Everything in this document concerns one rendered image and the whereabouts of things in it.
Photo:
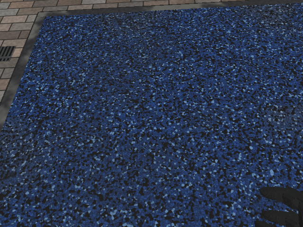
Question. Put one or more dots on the robot right hand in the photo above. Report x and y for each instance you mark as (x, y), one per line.
(290, 197)

